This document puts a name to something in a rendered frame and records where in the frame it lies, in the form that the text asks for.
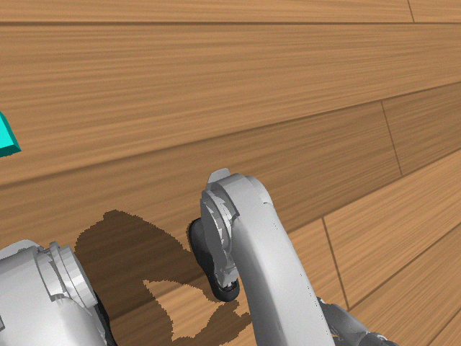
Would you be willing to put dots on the right robot foot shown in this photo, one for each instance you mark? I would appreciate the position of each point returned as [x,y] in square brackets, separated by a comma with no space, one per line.
[205,261]

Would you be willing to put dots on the right robot arm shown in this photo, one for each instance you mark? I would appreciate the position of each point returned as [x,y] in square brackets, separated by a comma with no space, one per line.
[376,339]

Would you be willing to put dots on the carton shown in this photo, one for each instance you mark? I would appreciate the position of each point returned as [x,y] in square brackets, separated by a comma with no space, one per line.
[8,143]

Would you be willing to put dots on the left robot foot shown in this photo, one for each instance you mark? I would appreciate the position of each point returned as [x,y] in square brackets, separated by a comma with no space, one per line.
[104,319]

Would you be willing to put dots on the right robot hand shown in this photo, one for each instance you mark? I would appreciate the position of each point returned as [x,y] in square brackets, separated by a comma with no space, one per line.
[342,324]

